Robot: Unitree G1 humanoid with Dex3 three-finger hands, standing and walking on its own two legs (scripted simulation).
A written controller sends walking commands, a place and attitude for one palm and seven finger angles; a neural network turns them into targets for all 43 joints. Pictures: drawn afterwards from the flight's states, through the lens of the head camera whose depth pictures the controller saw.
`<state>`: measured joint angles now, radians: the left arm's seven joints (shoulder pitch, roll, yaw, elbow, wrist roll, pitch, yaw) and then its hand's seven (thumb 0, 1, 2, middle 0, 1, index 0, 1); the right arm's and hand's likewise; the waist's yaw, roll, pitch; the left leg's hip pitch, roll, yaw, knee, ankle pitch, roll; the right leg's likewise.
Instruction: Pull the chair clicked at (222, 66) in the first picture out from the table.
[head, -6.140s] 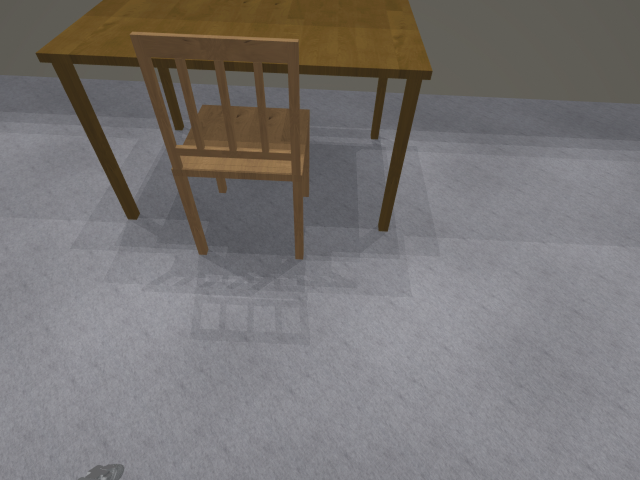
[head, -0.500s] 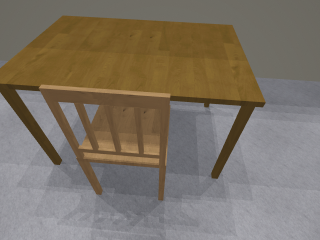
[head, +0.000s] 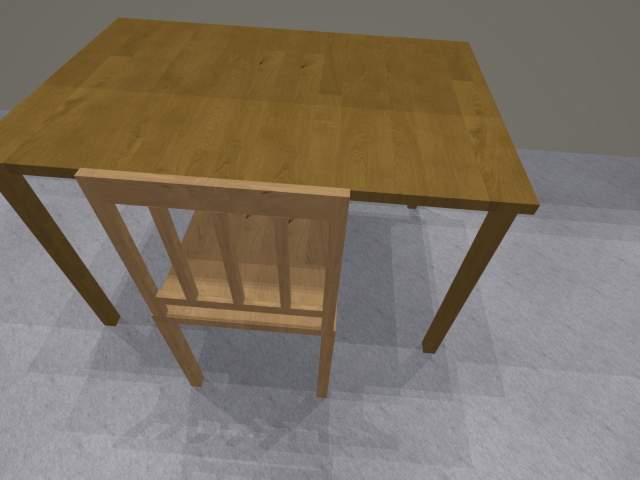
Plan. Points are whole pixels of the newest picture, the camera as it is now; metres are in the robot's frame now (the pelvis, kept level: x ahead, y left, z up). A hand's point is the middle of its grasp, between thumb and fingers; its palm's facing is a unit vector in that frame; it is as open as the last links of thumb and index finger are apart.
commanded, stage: look again from close up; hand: left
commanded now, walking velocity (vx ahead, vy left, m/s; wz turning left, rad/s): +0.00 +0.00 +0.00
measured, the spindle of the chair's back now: (230, 260) +0.50 +0.20 -0.11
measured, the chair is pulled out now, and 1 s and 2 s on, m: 0.00 0.00 0.00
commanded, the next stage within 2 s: shuffle to correct the standing spot in 0.28 s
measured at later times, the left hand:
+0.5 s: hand out of the picture -0.02 +0.16 -0.18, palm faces +0.02 -0.99 -0.17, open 7.3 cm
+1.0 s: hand out of the picture +0.09 +0.21 -0.17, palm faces +0.07 -0.96 -0.26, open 7.4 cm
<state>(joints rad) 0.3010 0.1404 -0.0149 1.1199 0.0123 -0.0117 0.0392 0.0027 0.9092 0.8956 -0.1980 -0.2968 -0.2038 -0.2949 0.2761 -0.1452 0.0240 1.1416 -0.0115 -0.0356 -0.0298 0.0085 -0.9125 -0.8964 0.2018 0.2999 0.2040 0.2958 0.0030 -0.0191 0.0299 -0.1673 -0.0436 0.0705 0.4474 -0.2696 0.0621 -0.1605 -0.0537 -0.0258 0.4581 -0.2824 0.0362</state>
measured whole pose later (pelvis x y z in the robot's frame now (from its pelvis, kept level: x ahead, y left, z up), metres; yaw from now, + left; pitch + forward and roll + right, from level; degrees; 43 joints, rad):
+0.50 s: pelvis +0.00 -0.01 +0.00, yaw +0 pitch -1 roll +0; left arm 0.32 0.14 -0.01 1.12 0.02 -0.01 0.04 0.00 0.91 0.90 -0.20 -0.30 -0.20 -0.29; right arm 0.29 -0.14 0.02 1.15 -0.01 -0.02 -0.02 0.01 -0.91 -0.90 0.20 0.30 0.20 0.30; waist 0.00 -0.02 0.02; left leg -0.16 -0.04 0.07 0.45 -0.28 0.06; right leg -0.16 -0.05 -0.02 0.48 -0.30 0.02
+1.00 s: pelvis +0.05 +0.01 -0.01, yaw +1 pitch -1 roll +0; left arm 0.25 0.18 0.01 1.00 0.01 -0.01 0.06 0.00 0.91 0.90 -0.20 -0.30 -0.20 -0.29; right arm 0.28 -0.18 0.01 1.03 -0.02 -0.01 -0.04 0.02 -0.93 -0.90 0.20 0.30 0.21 0.30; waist 0.01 0.03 0.04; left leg -0.13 -0.06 0.06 0.52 -0.38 0.08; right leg -0.31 -0.03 -0.02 0.64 -0.29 -0.03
